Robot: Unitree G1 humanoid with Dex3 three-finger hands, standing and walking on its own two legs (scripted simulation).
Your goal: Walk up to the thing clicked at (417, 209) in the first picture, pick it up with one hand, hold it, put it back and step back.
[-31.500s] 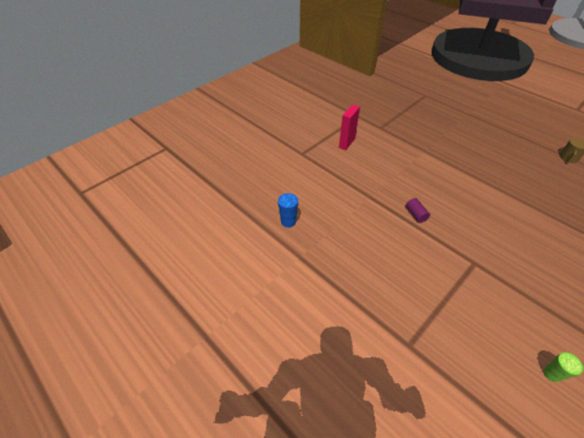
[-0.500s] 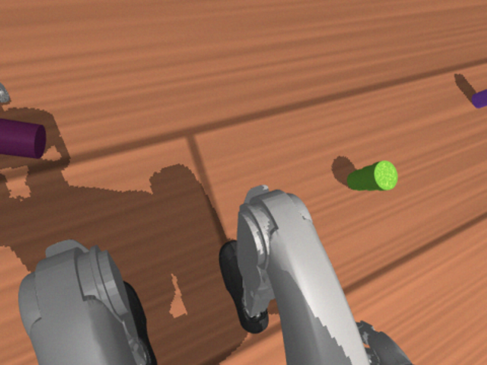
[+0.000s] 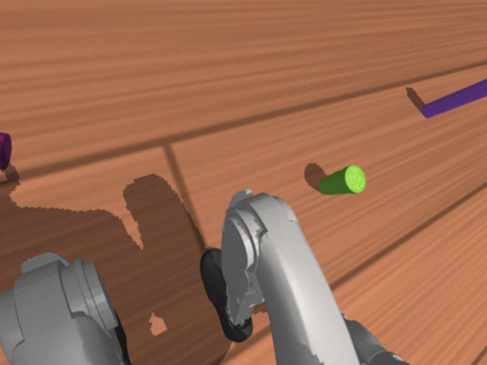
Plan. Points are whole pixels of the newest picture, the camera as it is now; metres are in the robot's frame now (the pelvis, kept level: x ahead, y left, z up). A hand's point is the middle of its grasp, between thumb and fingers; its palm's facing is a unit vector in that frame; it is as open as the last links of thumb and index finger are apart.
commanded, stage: rest palm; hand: left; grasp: from above
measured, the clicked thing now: out of the picture +0.50 +0.29 -0.28
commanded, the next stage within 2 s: close in 1.16 s
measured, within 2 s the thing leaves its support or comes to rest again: neither
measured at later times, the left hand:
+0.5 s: hand out of the picture +0.46 +0.30 -0.24, palm faces -0.59 -0.13 -0.79, open 14.1 cm
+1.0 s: hand out of the picture +0.48 +0.29 -0.25, palm faces -0.54 -0.09 -0.84, open 14.2 cm
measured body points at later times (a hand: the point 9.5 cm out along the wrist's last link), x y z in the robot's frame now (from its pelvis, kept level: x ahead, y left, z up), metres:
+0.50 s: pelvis +0.01 +0.00 +0.00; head +0.29 +0.11 +0.33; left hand +0.49 +0.30 -0.19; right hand +0.06 -0.27 -0.06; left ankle +0.07 +0.12 -0.27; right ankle +0.11 -0.12 -0.27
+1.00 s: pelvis +0.01 +0.00 +0.00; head +0.29 +0.11 +0.32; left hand +0.51 +0.29 -0.20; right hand +0.04 -0.24 -0.07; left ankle +0.07 +0.12 -0.27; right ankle +0.11 -0.12 -0.27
